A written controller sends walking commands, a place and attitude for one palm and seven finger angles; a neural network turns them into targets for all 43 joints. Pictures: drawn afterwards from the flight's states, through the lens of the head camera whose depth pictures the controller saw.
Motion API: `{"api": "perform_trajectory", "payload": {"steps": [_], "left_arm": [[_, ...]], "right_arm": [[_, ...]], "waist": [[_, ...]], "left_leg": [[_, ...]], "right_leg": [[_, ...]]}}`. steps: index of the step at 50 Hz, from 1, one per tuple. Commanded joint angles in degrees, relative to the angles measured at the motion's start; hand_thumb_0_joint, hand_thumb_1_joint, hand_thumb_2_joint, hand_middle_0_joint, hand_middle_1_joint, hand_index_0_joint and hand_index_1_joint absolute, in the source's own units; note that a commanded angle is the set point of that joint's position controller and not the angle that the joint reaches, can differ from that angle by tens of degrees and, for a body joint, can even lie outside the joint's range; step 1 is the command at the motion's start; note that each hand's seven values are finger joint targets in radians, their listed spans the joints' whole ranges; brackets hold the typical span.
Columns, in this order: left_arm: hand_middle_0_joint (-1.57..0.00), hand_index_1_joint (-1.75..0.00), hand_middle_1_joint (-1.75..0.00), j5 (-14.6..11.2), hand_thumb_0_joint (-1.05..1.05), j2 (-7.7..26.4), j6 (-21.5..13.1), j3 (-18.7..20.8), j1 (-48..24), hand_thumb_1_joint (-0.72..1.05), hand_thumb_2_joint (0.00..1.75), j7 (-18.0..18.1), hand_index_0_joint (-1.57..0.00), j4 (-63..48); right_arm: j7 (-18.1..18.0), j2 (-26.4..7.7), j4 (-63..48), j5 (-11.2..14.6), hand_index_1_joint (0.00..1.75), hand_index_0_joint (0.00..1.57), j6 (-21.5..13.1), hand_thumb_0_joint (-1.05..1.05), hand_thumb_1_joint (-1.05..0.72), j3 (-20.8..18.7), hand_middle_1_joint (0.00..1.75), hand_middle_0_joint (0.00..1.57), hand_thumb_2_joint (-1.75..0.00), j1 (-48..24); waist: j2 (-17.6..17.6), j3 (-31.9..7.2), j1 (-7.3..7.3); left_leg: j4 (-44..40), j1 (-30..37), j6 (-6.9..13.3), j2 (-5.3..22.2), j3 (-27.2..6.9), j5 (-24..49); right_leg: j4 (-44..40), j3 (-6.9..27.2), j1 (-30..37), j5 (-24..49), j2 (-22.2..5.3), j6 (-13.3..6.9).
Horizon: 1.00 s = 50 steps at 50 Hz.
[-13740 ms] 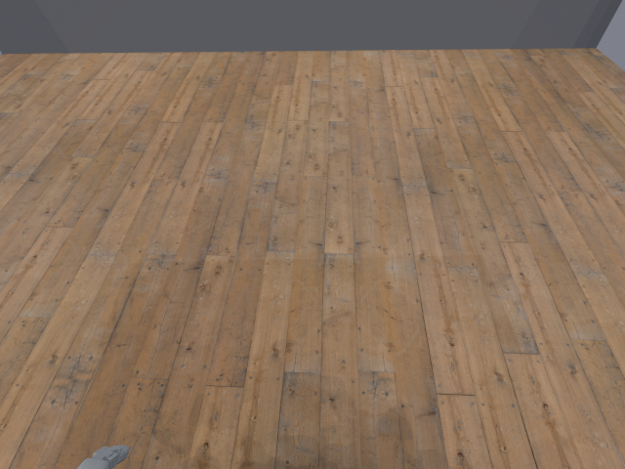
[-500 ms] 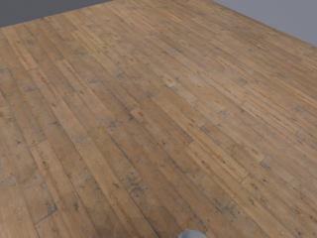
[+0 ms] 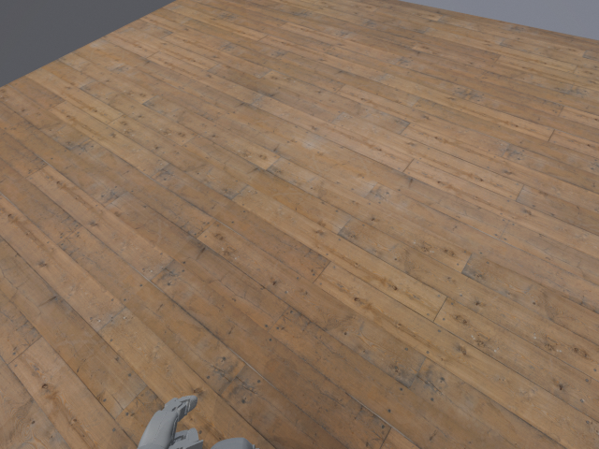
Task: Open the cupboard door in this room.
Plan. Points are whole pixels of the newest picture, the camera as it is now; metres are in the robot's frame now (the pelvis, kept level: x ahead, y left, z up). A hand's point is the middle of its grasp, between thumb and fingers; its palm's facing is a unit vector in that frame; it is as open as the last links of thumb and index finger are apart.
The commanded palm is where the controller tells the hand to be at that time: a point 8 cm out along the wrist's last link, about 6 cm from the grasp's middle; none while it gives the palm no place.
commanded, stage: turn to face it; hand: left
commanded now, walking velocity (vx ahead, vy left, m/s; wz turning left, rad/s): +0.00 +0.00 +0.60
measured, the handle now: out of the picture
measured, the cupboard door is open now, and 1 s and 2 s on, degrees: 0 0 0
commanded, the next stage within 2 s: none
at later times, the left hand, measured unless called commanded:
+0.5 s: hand out of the picture +0.00 +0.28 -0.17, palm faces +0.31 -0.91 -0.26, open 7.4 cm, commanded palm none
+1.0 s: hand out of the picture -0.03 +0.16 -0.13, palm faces +0.54 -0.79 -0.29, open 7.4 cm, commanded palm none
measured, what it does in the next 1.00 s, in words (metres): steps on the spot, turning left: left foot, then right foot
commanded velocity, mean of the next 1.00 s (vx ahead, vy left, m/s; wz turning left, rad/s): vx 0.00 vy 0.00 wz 0.60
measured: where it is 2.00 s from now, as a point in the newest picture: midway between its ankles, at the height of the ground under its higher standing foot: outside the picture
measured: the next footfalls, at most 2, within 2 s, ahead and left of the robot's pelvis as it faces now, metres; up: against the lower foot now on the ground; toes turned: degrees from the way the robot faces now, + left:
left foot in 0.24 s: +0.04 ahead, +0.13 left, +0.00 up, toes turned +19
right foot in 0.80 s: +0.08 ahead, -0.11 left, +0.00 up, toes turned +27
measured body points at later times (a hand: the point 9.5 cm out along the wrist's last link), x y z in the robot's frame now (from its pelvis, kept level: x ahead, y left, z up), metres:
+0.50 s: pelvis +0.00 +0.04 +0.01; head +0.03 +0.08 +0.45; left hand -0.02 +0.33 -0.15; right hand +0.14 -0.19 -0.12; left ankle +0.00 +0.12 -0.73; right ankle +0.02 -0.14 -0.64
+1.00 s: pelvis -0.01 -0.05 +0.01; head +0.04 -0.06 +0.46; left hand -0.06 +0.20 -0.11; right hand +0.20 -0.24 -0.15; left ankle -0.09 +0.08 -0.63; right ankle +0.04 -0.13 -0.73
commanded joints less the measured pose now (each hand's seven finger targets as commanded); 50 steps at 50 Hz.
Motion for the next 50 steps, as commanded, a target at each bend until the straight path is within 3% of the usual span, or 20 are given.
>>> {"api": "perform_trajectory", "payload": {"steps": [1,6,9,10,11,12,13,14,17,20,32,37,38,39,40,41,42,44,46,50], "left_arm": [[-0.2,-0.3,-0.3,0.0,0.0,11.7,-0.1,3.5,3.1,0.9,0.9,1.2,-0.2,-2.1],[-0.2,-0.3,-0.3,0.3,0.0,12.6,0.2,4.7,5.2,0.9,0.9,1.4,-0.2,-2.1],[-0.2,-0.3,-0.3,0.2,0.0,13.0,0.5,5.2,5.1,0.9,0.9,1.3,-0.2,-2.3],[-0.2,-0.3,-0.3,-0.1,0.0,12.6,0.8,5.3,5.4,0.9,0.9,1.1,-0.2,-2.5],[-0.2,-0.3,-0.3,-0.5,0.0,11.1,1.2,5.3,6.9,0.9,0.9,0.9,-0.2,-3.2],[-0.2,-0.3,-0.3,-0.8,0.0,7.6,1.5,4.7,6.5,0.9,0.9,0.6,-0.2,-5.4],[-0.2,-0.3,-0.3,0.0,0.0,8.1,2.0,4.0,1.9,0.9,0.9,0.8,-0.2,-7.3],[-0.2,-0.3,-0.3,0.1,0.0,7.5,2.0,4.4,1.2,0.9,0.9,0.7,-0.2,-6.9],[-0.2,-0.3,-0.3,0.0,0.0,9.1,1.8,5.0,3.9,0.9,0.9,0.0,-0.2,-4.2],[-0.2,-0.3,-0.3,-0.2,0.0,10.0,2.1,5.1,5.8,0.9,0.9,-0.1,-0.2,-3.2],[-0.2,-0.3,-0.3,-0.6,0.0,10.5,2.2,4.6,2.6,0.9,0.9,0.4,-0.2,-6.4],[-0.2,-0.3,-0.3,-1.0,0.0,10.9,1.7,4.5,9.0,0.9,0.9,0.7,-0.2,-6.0],[-0.2,-0.3,-0.3,-0.8,0.0,11.8,1.3,4.8,11.5,0.9,0.9,0.7,-0.2,-5.7],[-0.2,-0.3,-0.3,-0.3,0.0,14.9,0.9,5.5,13.8,0.9,0.9,1.1,-0.2,-5.6],[-0.2,-0.3,-0.3,0.6,0.0,19.8,0.4,6.3,12.7,0.9,0.9,1.4,-0.2,-6.7],[-0.2,-0.3,-0.3,-0.2,0.0,18.9,0.6,5.8,9.5,0.9,0.9,1.6,-0.2,-8.2],[-0.2,-0.3,-0.3,-0.2,0.0,17.1,0.5,5.7,6.0,0.9,0.9,1.5,-0.2,-8.9],[-0.2,-0.3,-0.3,-0.3,0.0,13.2,0.3,4.4,1.8,0.9,0.9,1.2,-0.2,-9.6],[-0.2,-0.3,-0.3,-0.3,0.0,12.1,-0.3,4.0,4.0,0.9,0.9,1.1,-0.2,-9.1],[-0.2,-0.3,-0.3,-0.2,0.0,13.0,-0.3,4.2,9.7,0.9,0.9,1.1,-0.2,-7.1]], "right_arm": [[0.7,-3.0,-3.1,-0.2,0.3,0.2,-0.2,0.0,-0.9,-0.8,0.3,0.2,-0.9,1.9],[1.5,-2.7,-6.1,-0.2,0.3,0.2,-0.8,0.0,-0.9,-1.3,0.3,0.2,-0.9,-2.5],[1.7,-3.1,-7.1,-0.3,0.3,0.2,-1.2,0.0,-0.9,-1.6,0.3,0.2,-0.9,-0.9],[1.8,-3.9,-6.9,-0.5,0.3,0.2,-1.4,0.0,-0.9,-1.9,0.3,0.2,-0.9,0.5],[1.8,-7.2,-7.0,-0.6,0.3,0.2,-2.0,0.0,-0.9,-2.7,0.3,0.2,-0.9,2.4],[1.5,-13.0,-7.9,-1.0,0.3,0.2,-2.3,0.0,-0.9,-4.0,0.3,0.2,-0.9,4.7],[0.9,-14.7,-6.9,-1.1,0.3,0.2,-2.2,0.0,-0.9,-4.4,0.3,0.2,-0.9,7.0],[0.2,-14.3,-6.5,-1.0,0.3,0.2,-2.4,0.0,-0.9,-4.4,0.3,0.2,-0.9,6.2],[-0.1,-11.0,-9.2,-0.8,0.3,0.2,-3.0,0.0,-0.9,-3.0,0.3,0.2,-0.9,-2.1],[-0.1,-11.6,-9.6,-0.4,0.3,0.2,-3.3,0.0,-0.9,-3.0,0.3,0.2,-0.9,-3.0],[0.7,-14.2,-10.2,-0.8,0.3,0.2,-1.8,0.0,-0.9,-4.5,0.3,0.2,-0.9,-2.9],[1.1,-14.2,-11.9,-0.8,0.3,0.2,-1.1,0.0,-0.9,-5.1,0.3,0.2,-0.9,-6.6],[1.2,-13.5,-12.4,-0.5,0.3,0.2,-0.9,0.0,-0.9,-5.1,0.3,0.2,-0.9,-7.6],[1.4,-10.7,-13.1,-0.1,0.3,0.2,-0.7,0.0,-0.9,-4.7,0.3,0.2,-0.9,-7.5],[1.6,-7.0,-14.7,0.0,0.3,0.2,-0.8,0.0,-0.9,-3.9,0.3,0.2,-0.9,-6.7],[1.6,-10.7,-14.3,-1.0,0.3,0.2,-0.6,0.0,-0.9,-4.6,0.3,0.2,-0.9,-7.8],[1.8,-10.4,-13.3,-1.1,0.3,0.2,0.1,0.0,-0.9,-4.8,0.3,0.2,-0.9,-8.0],[2.5,-9.1,-10.8,-1.2,0.3,0.2,0.7,0.0,-0.9,-4.4,0.3,0.2,-0.9,-5.4],[2.7,-8.4,-10.0,-0.9,0.3,0.2,0.8,0.0,-0.9,-4.0,0.3,0.2,-0.9,-3.9],[2.6,-8.3,-10.2,-0.9,0.3,0.2,1.1,0.0,-0.9,-3.6,0.3,0.2,-0.9,-7.3]], "waist": [[-11.0,-4.3,3.56],[-11.4,-5.2,4.98],[-10.1,-7.1,3.65],[-7.2,-8.2,2.81],[1.9,-10.2,1.86],[17.6,-8.9,0.55],[14.6,-9.1,-1.54],[12.7,-10.8,-0.7],[5.1,-9.5,2.79],[2.1,-10.2,3.22],[6.1,-9.0,1.44],[7.1,-10.8,4.11],[6.0,-10.3,5.52],[-2.1,-10.3,6.66],[-19.9,-8.5,6.65],[-17.7,-6.6,6.16],[-15.8,-3.3,4.32],[-10.2,-0.5,1.44],[-12.3,-2.4,1.98],[-12.0,-3.7,4.56]], "left_leg": [[0.2,-1.4,-0.5,0.1,1.1,2.1],[-9.2,-1.1,0.0,0.0,3.1,2.0],[-19.8,4.0,0.6,-0.5,4.6,8.0],[-25.7,8.0,1.1,-0.8,4.7,13.2],[-32.6,14.4,3.7,3.6,-3.2,22.0],[-38.5,18.6,11.1,17.1,-22.3,39.3],[-41.0,17.7,15.1,21.3,-27.0,39.4],[-39.7,19.5,14.5,18.9,-26.1,39.4],[-38.6,17.5,11.5,11.2,-15.6,38.3],[-39.4,18.2,11.5,9.1,-13.7,38.7],[-39.9,15.8,13.6,7.0,-24.5,26.6],[-37.3,8.3,11.1,3.5,-26.2,24.9],[-35.2,3.1,9.2,1.5,-25.1,21.1],[-27.8,-5.9,5.8,-2.7,-20.6,12.0],[-12.4,-16.5,0.6,-11.1,-7.6,-2.1],[-2.2,-13.4,1.2,-7.9,-8.8,-4.2],[4.0,-11.3,1.3,-6.6,-8.9,-1.5],[10.0,-10.5,0.3,-4.9,-6.5,5.3],[11.8,-11.0,-0.9,-4.6,-4.8,8.1],[9.2,-11.5,-2.1,-3.4,-3.5,7.8]], "right_leg": [[-13.2,6.1,2.2,22.5,-16.9,-5.5],[-10.7,4.7,5.1,21.0,-19.0,-5.3],[-5.3,2.1,4.7,17.7,-18.8,-2.8],[-1.2,0.3,3.2,15.2,-17.3,-0.8],[7.1,-1.3,-3.0,7.0,-13.9,2.3],[18.9,-3.1,-15.9,-16.4,-5.9,7.2],[30.0,3.4,-18.5,-22.4,-3.9,7.3],[34.9,7.7,-21.9,-19.2,-3.8,7.1],[37.5,9.6,-20.7,-7.4,-3.9,7.9],[35.1,9.7,-18.4,-5.0,-3.6,8.7],[18.5,10.7,-12.9,-9.4,-0.5,8.5],[1.8,9.1,1.0,-4.7,2.3,6.8],[-6.0,8.9,7.3,0.2,1.7,6.4],[-14.8,15.7,15.1,-2.5,-5.7,4.0],[-21.0,33.9,16.6,-7.1,-22.5,-2.9],[-21.6,32.5,5.9,-6.9,-25.8,-5.0],[-21.7,29.9,-0.2,-7.4,-22.6,-4.5],[-17.4,17.0,-1.2,3.9,-15.7,-2.2],[-15.0,11.2,3.1,12.8,-13.9,-1.6],[-14.0,9.6,8.3,16.6,-15.5,-2.5]]}}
